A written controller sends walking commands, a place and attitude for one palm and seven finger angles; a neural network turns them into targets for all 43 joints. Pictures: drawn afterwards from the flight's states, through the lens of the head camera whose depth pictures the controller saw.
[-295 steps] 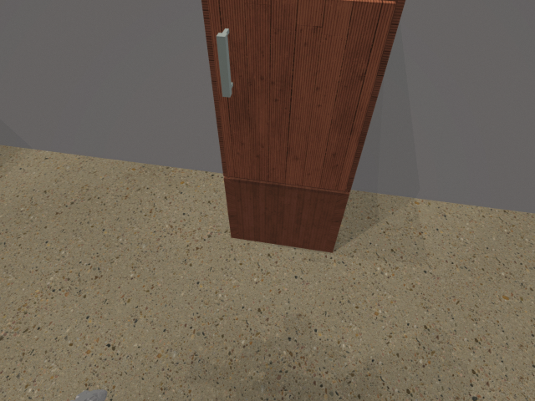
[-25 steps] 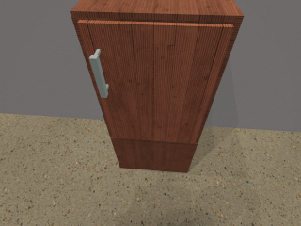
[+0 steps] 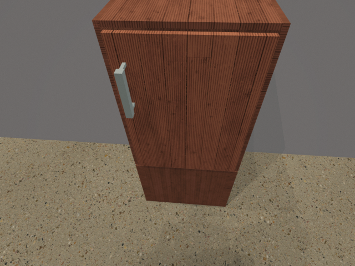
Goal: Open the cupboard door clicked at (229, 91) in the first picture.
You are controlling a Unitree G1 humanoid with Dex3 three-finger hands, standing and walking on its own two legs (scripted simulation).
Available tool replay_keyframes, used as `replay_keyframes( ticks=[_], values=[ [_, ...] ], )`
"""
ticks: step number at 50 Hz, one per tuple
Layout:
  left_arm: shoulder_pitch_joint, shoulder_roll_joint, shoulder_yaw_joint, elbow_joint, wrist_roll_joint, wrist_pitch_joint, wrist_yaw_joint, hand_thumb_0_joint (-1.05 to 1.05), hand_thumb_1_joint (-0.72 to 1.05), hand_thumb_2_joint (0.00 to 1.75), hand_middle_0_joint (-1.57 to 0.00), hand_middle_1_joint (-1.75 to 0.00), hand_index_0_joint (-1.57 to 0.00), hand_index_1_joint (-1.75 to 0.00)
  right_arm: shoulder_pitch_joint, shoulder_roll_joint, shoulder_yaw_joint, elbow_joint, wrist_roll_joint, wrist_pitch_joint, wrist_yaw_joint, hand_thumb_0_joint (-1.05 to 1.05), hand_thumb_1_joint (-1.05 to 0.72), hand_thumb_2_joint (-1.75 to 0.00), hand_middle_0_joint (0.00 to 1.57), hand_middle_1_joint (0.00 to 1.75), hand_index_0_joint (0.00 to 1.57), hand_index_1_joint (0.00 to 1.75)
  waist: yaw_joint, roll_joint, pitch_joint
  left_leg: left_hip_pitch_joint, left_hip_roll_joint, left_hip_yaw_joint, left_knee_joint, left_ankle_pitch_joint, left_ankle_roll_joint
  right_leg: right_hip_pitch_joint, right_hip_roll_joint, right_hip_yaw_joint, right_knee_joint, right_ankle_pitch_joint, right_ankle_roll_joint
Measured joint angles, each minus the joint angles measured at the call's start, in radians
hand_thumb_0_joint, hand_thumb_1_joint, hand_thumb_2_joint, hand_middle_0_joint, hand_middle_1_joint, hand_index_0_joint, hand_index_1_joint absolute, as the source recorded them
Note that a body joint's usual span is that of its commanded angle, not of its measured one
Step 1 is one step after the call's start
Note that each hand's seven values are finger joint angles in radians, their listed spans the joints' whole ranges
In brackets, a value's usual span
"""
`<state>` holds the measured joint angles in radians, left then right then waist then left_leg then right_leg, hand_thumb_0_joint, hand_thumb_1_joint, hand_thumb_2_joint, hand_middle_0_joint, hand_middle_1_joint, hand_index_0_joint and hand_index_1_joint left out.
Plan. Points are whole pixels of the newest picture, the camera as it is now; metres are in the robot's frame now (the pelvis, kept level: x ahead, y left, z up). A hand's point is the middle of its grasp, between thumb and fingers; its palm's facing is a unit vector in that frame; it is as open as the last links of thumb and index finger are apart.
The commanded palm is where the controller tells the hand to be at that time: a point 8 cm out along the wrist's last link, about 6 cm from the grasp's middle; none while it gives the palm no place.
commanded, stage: come to a stop and stand still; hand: left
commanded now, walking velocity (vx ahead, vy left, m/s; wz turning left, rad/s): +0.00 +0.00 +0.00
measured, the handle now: (126, 91) +0.55 +0.18 +0.09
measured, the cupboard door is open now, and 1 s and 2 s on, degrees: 0 0 0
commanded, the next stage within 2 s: look again from close up in 0.28 s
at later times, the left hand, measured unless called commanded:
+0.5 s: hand out of the picture +0.02 +0.17 -0.16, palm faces -0.01 -0.98 -0.22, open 7.3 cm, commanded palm none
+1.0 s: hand out of the picture +0.06 +0.17 -0.15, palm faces +0.12 -0.97 -0.22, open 7.3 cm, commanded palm +0.12 +0.21 -0.06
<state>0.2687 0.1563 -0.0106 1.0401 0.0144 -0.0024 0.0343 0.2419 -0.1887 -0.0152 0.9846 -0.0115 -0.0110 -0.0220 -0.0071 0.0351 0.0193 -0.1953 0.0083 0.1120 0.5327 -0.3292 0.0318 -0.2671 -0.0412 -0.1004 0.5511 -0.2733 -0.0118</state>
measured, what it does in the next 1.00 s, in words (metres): stands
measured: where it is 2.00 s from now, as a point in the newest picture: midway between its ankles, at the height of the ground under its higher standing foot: outside the picture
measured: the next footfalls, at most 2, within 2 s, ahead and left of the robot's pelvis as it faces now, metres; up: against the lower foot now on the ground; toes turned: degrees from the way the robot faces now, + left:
none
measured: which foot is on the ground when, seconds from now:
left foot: down 0.00-1.00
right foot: down 0.00-1.00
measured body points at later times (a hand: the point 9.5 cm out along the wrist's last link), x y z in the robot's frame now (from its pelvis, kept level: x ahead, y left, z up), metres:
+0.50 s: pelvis +0.00 -0.01 +0.01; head +0.02 -0.02 +0.46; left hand +0.02 +0.22 -0.14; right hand -0.01 -0.22 -0.16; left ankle -0.02 +0.09 -0.73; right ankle +0.01 -0.11 -0.73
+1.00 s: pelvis +0.02 -0.02 +0.01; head +0.04 -0.02 +0.45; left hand +0.05 +0.22 -0.13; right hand +0.04 -0.24 -0.15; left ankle -0.02 +0.09 -0.73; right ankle +0.01 -0.11 -0.73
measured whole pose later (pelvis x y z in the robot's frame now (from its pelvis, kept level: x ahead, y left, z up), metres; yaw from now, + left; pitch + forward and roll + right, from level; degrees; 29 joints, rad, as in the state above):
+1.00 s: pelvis +0.02 -0.02 +0.01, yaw +0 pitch +0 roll +0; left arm 0.37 0.17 0.01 0.79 -0.06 0.05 0.05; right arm 0.30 -0.17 0.02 1.04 0.02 -0.07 -0.05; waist 0.01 0.01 0.04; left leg -0.14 0.03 0.11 0.46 -0.32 0.00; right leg -0.22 -0.01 -0.11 0.49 -0.27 -0.03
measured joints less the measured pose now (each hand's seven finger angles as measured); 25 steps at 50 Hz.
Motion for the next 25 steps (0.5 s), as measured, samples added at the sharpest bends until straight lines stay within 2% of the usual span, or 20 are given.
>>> replay_keyframes(
  ticks=[10,25],
  values=[
    [-0.001,0.006,-0.009,0.014,-0.002,-0.006,-0.013,0.00,0.91,0.90,-0.20,-0.30,-0.20,-0.30,0.031,-0.008,0.024,0.039,-0.003,-0.005,0.005,0.00,-0.94,-0.90,0.20,0.30,0.20,0.30,0.005,0.003,-0.006,0.042,-0.015,0.011,-0.085,0.048,0.003,0.024,-0.007,0.011,-0.052,0.034,0.003],
    [-0.011,0.001,-0.007,0.070,-0.005,-0.012,-0.010,0.00,0.91,0.90,-0.20,-0.30,-0.20,-0.30,0.065,0.030,0.038,0.140,0.001,-0.011,0.001,0.00,-0.91,-0.90,0.20,0.30,0.20,0.30,-0.001,-0.012,0.019,0.066,-0.007,0.009,-0.115,0.054,-0.009,0.044,0.004,0.008,-0.074,0.033,-0.006]
  ],
)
